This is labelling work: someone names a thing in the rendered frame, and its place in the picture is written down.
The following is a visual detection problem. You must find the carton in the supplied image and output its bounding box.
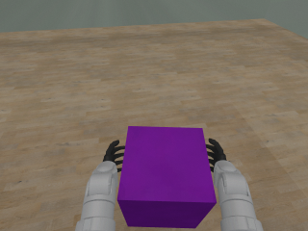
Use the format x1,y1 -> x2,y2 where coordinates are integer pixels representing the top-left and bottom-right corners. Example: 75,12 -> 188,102
117,126 -> 217,229

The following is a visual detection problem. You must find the left robot forearm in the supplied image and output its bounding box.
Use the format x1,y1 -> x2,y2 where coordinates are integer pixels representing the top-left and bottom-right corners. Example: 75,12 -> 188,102
75,161 -> 118,231

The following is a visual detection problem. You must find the right robot hand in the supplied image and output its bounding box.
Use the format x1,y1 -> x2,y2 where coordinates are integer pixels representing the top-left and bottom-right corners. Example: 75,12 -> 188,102
205,139 -> 227,172

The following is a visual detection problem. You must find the left robot hand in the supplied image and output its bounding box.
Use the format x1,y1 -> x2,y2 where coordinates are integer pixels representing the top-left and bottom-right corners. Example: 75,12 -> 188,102
103,140 -> 125,172

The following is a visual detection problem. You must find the right robot forearm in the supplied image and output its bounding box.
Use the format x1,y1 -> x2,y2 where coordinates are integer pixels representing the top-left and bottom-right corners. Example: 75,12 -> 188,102
213,160 -> 264,231

